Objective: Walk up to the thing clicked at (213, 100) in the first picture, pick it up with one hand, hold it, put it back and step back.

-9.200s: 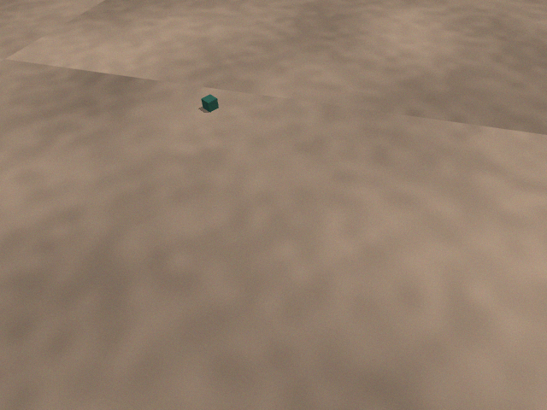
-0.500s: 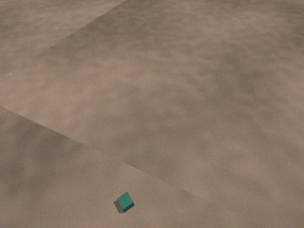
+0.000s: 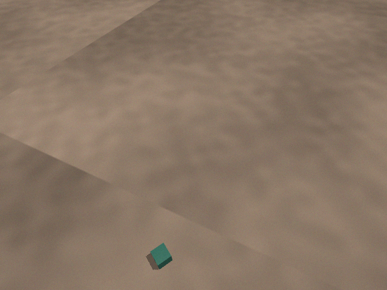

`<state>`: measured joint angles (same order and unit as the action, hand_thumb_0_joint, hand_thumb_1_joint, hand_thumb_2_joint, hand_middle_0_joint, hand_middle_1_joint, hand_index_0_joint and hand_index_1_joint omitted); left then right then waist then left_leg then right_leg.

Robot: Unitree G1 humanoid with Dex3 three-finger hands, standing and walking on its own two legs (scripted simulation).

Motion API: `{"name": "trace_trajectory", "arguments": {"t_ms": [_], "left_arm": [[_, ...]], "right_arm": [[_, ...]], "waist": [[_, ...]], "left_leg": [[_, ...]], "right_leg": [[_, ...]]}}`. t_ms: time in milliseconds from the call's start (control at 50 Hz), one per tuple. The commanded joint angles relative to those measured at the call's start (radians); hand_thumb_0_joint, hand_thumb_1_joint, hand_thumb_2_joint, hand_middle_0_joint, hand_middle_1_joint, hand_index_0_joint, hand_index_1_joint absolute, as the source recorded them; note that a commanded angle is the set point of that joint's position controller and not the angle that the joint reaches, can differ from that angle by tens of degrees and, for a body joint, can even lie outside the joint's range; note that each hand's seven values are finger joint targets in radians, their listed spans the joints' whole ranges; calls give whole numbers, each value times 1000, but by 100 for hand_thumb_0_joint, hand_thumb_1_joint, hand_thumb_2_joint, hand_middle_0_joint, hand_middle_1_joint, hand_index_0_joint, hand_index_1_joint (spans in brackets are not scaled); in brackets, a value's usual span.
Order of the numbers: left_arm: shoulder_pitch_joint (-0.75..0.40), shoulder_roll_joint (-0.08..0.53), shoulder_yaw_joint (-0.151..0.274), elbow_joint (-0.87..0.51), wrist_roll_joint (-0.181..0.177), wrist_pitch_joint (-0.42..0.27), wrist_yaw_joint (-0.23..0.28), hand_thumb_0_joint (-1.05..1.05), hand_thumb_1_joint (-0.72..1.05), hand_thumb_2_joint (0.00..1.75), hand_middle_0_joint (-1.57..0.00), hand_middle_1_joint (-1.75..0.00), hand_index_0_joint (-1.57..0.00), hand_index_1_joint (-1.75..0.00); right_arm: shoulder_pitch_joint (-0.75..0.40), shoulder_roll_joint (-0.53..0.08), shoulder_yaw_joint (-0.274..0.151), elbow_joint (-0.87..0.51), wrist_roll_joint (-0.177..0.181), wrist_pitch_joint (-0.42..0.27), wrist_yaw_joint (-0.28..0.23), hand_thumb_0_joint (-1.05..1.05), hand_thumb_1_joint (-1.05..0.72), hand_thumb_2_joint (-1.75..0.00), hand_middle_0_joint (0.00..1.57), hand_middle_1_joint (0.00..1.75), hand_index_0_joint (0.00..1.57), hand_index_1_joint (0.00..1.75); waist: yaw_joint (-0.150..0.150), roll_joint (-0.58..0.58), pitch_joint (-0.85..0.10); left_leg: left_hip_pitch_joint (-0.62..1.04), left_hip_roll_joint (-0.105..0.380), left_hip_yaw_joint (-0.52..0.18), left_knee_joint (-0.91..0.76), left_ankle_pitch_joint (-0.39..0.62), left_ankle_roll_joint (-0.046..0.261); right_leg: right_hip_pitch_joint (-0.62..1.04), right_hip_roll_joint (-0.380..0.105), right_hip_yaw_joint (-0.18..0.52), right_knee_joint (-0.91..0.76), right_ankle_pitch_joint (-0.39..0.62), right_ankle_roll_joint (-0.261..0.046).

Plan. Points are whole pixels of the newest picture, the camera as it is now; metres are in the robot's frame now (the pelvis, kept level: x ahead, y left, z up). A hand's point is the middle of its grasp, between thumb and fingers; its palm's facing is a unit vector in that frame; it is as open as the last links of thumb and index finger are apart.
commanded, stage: stand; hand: left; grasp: from above
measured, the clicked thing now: (161, 255) +0.40 +0.20 -0.75
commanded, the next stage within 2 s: rise first in 0.20 s
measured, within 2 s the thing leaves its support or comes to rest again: neither
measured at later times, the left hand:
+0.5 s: hand out of the picture +0.14 +0.25 -0.17, palm faces +0.02 -0.94 -0.34, open 8.2 cm
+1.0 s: hand out of the picture +0.14 +0.26 -0.23, palm faces -0.10 -0.86 -0.51, open 13.8 cm
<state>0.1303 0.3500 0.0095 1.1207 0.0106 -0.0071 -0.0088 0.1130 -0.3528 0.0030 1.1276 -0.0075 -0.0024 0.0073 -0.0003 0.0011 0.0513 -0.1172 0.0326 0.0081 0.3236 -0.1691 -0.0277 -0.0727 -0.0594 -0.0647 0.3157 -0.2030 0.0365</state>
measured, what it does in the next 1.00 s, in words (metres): lowers itself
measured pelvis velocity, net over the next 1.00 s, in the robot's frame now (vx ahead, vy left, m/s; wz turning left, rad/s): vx -0.01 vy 0.01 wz -0.03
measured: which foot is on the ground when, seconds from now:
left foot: down 0.00-1.00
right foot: down 0.00-1.00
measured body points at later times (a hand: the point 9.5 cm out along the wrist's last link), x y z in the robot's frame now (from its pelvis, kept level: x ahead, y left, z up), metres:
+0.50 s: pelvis -0.01 +0.00 -0.01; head +0.05 +0.00 +0.43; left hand +0.14 +0.30 -0.14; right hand +0.09 -0.28 -0.14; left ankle +0.01 +0.14 -0.75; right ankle -0.02 -0.14 -0.75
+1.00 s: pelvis -0.01 +0.01 -0.08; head +0.08 +0.02 +0.36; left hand +0.14 +0.31 -0.20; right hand +0.13 -0.26 -0.18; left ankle +0.01 +0.14 -0.75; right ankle -0.02 -0.14 -0.75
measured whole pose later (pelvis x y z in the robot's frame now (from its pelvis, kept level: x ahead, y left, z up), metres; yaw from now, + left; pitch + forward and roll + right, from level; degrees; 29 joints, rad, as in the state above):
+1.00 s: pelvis -0.01 +0.01 -0.08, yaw -2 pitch +16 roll -2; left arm 0.12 0.28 0.17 0.67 0.26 0.21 0.10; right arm 0.21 -0.24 -0.05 0.62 0.00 -0.10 -0.02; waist -0.02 0.00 -0.08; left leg -0.84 0.07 0.00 1.04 -0.48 -0.02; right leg -0.78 -0.05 -0.03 1.01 -0.49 0.04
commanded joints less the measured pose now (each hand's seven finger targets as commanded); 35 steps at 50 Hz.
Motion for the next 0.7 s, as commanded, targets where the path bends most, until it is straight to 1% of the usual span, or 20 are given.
{"name": "trace_trajectory", "arguments": {"t_ms": [0,100,140,200,260,280,300,320,340,360,380,400,460,480,500,520,540,580,640,680], "left_arm": [[-24,218,35,-61,2,-19,16,0,90,90,-20,-30,-20,-30],[-27,218,34,-65,3,-21,17,0,90,90,-20,-30,-20,-30],[-32,218,34,-61,3,-19,17,0,90,90,-20,-30,-20,-30],[-17,217,34,-59,3,-17,16,0,90,90,-20,-30,-20,-30],[-28,215,35,-63,4,-17,15,0,90,90,-20,-30,-20,-30],[-28,219,35,-63,3,-17,16,0,82,87,-13,-38,-12,-38],[-379,59,39,-414,-53,-114,29,0,76,84,-21,-46,-20,-46],[-488,97,51,-354,-52,-109,39,0,68,92,-21,-54,-20,-54],[-306,187,106,-187,-29,-71,43,0,63,89,-21,-62,-22,-62],[-256,198,122,-93,-10,-48,34,0,55,87,-21,-70,-22,-69],[-323,225,135,-108,5,-42,26,0,49,88,-16,-78,-19,-77],[-334,261,169,-96,31,-46,21,0,41,88,-15,-86,-18,-83],[-115,215,209,-61,99,-8,9,0,22,88,-12,-96,-16,-92],[-87,175,195,-48,115,12,11,0,14,91,-10,-98,-13,-94],[-114,162,189,-87,123,27,17,0,7,92,-9,-98,-12,-95],[-154,182,200,-158,135,44,30,0,0,93,-9,-99,-12,-96],[-126,177,204,-167,140,69,40,0,-8,91,-13,-96,-15,-94],[-131,169,202,-187,156,113,56,0,-24,93,-13,-99,-13,-98],[-155,164,208,-258,176,134,79,0,-45,92,-12,-103,-13,-102],[-140,156,216,-294,191,134,88,0,-49,93,-11,-105,-11,-104]], "right_arm": [[-46,-216,-43,-61,-3,-23,-13,0,-90,-90,20,30,20,30],[-46,-212,-42,-63,-3,-23,-13,0,-90,-90,20,30,20,30],[-31,-208,-38,-58,-2,-23,-14,0,-90,-90,20,30,20,30],[-48,-214,-40,-62,-4,-23,-14,0,-90,-90,20,30,20,30],[-37,-214,-38,-61,-4,-24,-14,0,-90,-90,20,30,20,30],[-42,-214,-39,-62,-4,-25,-14,0,-82,-86,20,29,20,29],[-21,-51,-1,-347,69,-72,-36,0,-90,-93,20,30,20,30],[28,-77,-6,-287,69,-68,-47,0,-98,-93,20,30,20,30],[72,-109,-27,-292,73,-57,-59,0,-103,-94,20,30,20,30],[88,-108,-37,-302,67,-49,-60,0,-99,-92,20,30,20,30],[90,-103,-42,-333,64,-53,-63,0,-99,-92,20,30,20,30],[94,-106,-60,-355,49,-58,-64,0,-101,-93,20,30,20,30],[148,-88,-91,-403,22,-62,-45,0,-97,-92,20,30,20,30],[148,-81,-92,-431,24,-63,-42,0,-97,-91,20,30,20,30],[145,-72,-94,-445,25,-66,-40,0,-94,-91,20,30,20,30],[139,-74,-97,-472,29,-68,-37,0,-93,-91,20,30,20,30],[126,-67,-94,-495,30,-66,-32,0,-93,-91,20,30,20,30],[109,-65,-94,-531,33,-68,-24,0,-91,-90,20,30,20,30],[115,-55,-96,-557,27,-84,-18,0,-88,-89,20,30,20,30],[132,-51,-100,-566,23,-97,-15,0,-88,-89,20,30,20,30]], "waist": [[5,7,-73],[3,0,-85],[-5,1,-66],[8,8,-63],[3,8,-62],[5,3,-77],[-118,45,-3],[-96,12,-33],[-62,-26,-24],[-56,-67,-47],[-47,-84,-76],[-28,-61,-148],[27,40,-279],[21,40,-281],[20,33,-271],[17,46,-290],[23,50,-278],[8,-6,-252],[5,13,-260],[0,10,-282]], "left_leg": [[23,106,-78,-39,167,38],[27,108,-77,-30,202,37],[5,103,-74,-39,175,35],[10,104,-73,-39,161,37],[-1,105,-73,-45,152,36],[14,110,-75,-41,177,38],[-75,-32,51,14,6,29],[-66,-37,43,27,-25,31],[-93,-33,46,36,-32,33],[-129,-40,43,79,-16,38],[-149,-37,37,111,1,41],[-147,-38,39,138,18,38],[-199,-50,44,224,119,24],[-201,-50,46,236,139,19],[-219,-49,43,241,131,18],[-209,-47,39,239,142,16],[-236,-48,37,249,124,16],[-282,-43,32,279,86,22],[-343,-36,31,343,42,20],[-386,-32,30,399,36,21]], "right_leg": [[-16,-94,79,-56,130,-45],[-9,-95,78,-49,175,-41],[-3,-95,83,-52,159,-40],[-14,-93,78,-54,140,-41],[-9,-93,81,-51,130,-42],[-2,-96,82,-42,147,-44],[-247,49,32,20,87,-40],[-207,49,18,24,53,-39],[-195,53,7,28,21,-42],[-221,54,6,50,23,-43],[-234,54,4,83,38,-42],[-222,50,12,119,58,-44],[-216,45,23,224,143,-54],[-220,51,20,237,154,-55],[-240,54,20,236,139,-52],[-244,57,18,237,144,-54],[-256,55,16,239,122,-53],[-299,61,12,255,80,-50],[-379,63,12,322,29,-48],[-424,63,15,380,26,-46]]}}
